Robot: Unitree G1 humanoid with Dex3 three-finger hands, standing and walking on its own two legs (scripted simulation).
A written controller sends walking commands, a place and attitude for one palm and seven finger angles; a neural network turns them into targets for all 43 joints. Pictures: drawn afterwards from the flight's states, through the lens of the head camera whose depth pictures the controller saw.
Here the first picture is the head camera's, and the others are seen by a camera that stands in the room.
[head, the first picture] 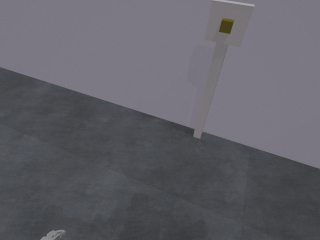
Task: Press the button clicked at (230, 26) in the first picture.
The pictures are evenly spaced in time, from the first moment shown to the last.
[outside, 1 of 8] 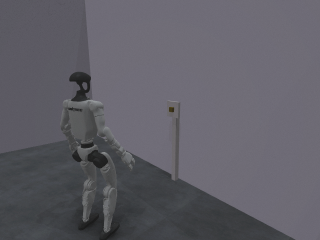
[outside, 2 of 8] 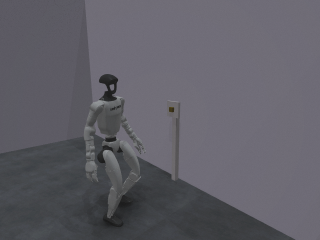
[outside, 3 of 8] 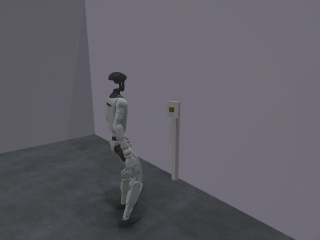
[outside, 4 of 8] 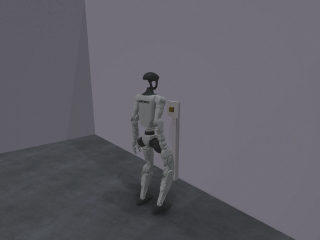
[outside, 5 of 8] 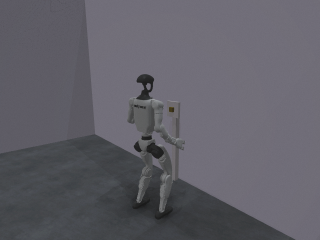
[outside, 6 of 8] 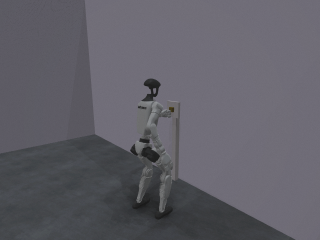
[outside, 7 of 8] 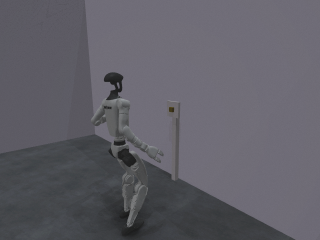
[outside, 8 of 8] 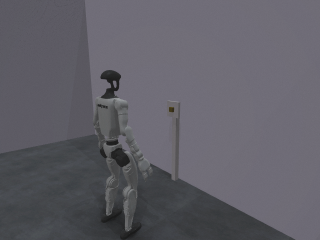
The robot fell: no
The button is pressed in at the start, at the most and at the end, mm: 0 9 0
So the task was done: yes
